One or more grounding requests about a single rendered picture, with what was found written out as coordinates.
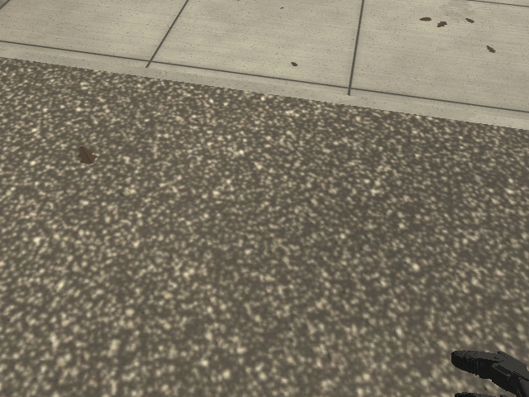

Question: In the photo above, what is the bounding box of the robot right hand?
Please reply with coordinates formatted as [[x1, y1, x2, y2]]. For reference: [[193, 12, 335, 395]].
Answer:
[[451, 350, 529, 397]]

